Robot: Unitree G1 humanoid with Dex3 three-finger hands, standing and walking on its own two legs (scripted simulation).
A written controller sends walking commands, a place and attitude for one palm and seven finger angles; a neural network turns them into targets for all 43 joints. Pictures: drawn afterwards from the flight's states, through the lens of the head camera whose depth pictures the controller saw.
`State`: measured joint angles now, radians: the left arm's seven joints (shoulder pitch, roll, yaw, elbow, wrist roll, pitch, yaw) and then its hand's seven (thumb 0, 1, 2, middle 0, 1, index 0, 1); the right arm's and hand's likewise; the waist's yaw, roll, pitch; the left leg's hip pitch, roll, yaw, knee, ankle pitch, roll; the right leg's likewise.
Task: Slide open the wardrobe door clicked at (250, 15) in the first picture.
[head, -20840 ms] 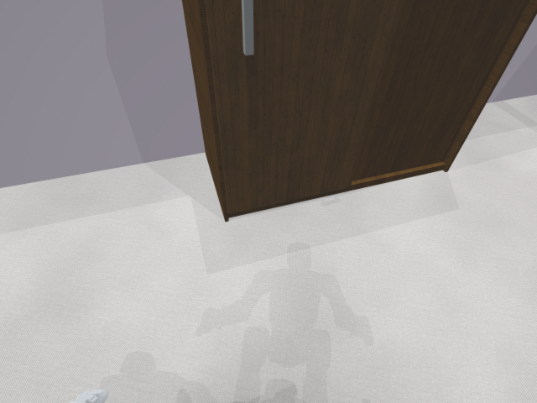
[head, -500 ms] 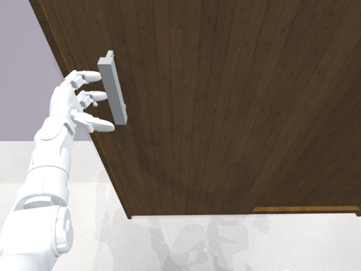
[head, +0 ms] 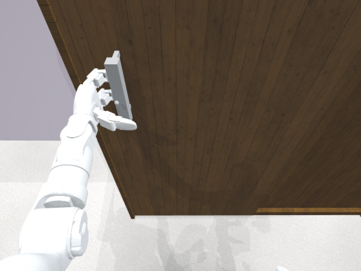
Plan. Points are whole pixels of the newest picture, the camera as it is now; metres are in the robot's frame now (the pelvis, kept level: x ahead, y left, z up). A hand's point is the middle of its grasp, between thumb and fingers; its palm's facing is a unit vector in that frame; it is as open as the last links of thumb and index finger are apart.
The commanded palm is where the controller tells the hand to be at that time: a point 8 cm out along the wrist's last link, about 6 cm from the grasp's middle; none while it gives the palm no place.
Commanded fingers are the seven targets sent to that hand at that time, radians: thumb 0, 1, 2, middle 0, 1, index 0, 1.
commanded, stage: slide the fingers in behind the handle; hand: left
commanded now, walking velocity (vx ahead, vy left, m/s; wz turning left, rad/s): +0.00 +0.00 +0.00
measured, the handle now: (121, 89) +0.49 +0.15 +0.15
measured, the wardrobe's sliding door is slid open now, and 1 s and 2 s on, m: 0.00 0.00 0.00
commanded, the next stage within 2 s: grip the handle and tug to test in 0.98 s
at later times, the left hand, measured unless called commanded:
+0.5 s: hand (128, 103) +0.44 +0.13 +0.15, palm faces +0.02 -1.00 +0.00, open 14.0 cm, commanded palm +0.41 +0.17 +0.16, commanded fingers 0.00 -0.50 0.30 -0.30 -1.20 -0.30 -1.20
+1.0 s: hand (127, 102) +0.44 +0.13 +0.15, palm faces +0.00 -1.00 +0.02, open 13.8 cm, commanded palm +0.41 +0.18 +0.16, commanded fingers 0.00 -0.50 0.30 -0.30 -1.20 -0.30 -1.20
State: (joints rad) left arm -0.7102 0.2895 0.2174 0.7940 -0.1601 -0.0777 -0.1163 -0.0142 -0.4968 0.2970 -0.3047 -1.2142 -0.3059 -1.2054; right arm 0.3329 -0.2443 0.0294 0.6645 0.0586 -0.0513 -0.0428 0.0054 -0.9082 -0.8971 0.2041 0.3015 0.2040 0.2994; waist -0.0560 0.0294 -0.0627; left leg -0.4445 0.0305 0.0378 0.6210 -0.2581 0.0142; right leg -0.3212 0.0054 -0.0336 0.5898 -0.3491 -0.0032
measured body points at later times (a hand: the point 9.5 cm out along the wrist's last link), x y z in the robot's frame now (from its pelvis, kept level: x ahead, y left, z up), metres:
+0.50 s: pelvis +0.00 -0.02 +0.00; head +0.02 -0.03 +0.45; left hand +0.43 +0.18 +0.16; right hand +0.10 -0.27 -0.11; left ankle +0.04 +0.11 -0.73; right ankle -0.03 -0.12 -0.73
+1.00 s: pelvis +0.01 -0.02 +0.00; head +0.02 -0.02 +0.45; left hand +0.44 +0.18 +0.15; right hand +0.10 -0.27 -0.11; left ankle +0.04 +0.11 -0.73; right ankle -0.03 -0.12 -0.73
